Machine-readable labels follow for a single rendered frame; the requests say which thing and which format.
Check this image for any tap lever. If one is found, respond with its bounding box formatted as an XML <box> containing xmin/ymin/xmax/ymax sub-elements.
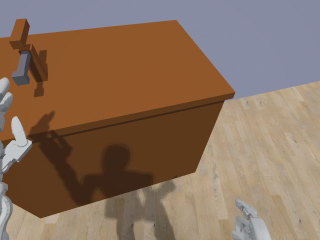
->
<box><xmin>12</xmin><ymin>50</ymin><xmax>31</xmax><ymax>86</ymax></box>

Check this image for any counter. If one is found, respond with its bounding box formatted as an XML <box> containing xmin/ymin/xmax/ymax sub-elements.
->
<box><xmin>0</xmin><ymin>18</ymin><xmax>236</xmax><ymax>219</ymax></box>

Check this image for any right robot hand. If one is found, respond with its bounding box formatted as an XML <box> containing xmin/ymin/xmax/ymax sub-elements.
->
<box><xmin>232</xmin><ymin>199</ymin><xmax>272</xmax><ymax>240</ymax></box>

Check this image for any left robot forearm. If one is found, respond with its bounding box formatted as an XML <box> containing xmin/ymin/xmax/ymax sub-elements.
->
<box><xmin>0</xmin><ymin>182</ymin><xmax>13</xmax><ymax>240</ymax></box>

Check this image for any left robot hand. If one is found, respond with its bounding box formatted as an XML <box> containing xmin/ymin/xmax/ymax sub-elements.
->
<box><xmin>0</xmin><ymin>77</ymin><xmax>33</xmax><ymax>182</ymax></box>

